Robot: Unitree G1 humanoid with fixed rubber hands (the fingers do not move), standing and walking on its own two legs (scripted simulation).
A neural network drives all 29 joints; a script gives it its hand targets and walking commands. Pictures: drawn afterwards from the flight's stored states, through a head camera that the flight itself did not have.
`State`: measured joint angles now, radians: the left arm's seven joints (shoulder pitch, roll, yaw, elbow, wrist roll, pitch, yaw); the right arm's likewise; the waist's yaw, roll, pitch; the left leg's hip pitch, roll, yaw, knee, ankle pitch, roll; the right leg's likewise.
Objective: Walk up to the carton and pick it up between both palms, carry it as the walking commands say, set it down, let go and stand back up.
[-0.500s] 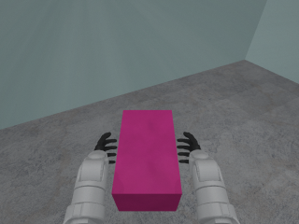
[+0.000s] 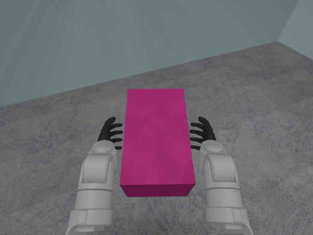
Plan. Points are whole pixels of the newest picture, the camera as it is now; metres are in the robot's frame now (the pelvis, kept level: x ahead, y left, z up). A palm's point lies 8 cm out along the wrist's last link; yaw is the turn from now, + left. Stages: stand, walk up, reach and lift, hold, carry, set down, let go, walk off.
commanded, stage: carry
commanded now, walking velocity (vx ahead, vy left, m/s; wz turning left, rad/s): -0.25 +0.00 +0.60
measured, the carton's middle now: (156, 141) +0.39 -0.01 -0.01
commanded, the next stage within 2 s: none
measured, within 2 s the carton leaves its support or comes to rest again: neither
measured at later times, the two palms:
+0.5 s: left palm (61, 198) +0.18 +0.18 +0.11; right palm (194, 173) +0.22 -0.08 +0.11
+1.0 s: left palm (110, 214) +0.15 +0.08 +0.10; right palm (246, 206) +0.16 -0.17 +0.10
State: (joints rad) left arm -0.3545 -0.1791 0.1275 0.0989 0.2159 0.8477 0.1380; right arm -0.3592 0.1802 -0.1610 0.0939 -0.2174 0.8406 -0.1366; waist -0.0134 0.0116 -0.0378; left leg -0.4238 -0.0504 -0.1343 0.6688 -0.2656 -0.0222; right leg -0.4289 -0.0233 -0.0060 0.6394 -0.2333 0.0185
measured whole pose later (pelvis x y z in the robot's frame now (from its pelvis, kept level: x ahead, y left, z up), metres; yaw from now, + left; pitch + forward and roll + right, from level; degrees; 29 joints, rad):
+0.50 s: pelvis -0.08 +0.00 +0.00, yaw +11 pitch +5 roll +1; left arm -0.26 -0.15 0.03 -0.28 0.08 1.21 0.26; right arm -0.25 0.15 -0.04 -0.30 -0.06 1.22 -0.27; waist -0.01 -0.01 -0.12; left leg -0.36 0.02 0.07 0.58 -0.32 -0.01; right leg -0.49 -0.10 -0.12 0.61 -0.20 0.01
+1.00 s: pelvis -0.13 -0.05 +0.00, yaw +5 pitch +3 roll -1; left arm -0.30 -0.16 0.02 -0.25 0.10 1.24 0.25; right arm -0.25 0.15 -0.06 -0.30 -0.09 1.23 -0.27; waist -0.01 0.03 -0.07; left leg -0.54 0.13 0.06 1.03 -0.49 -0.07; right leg -0.48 0.05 -0.11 0.60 -0.19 -0.09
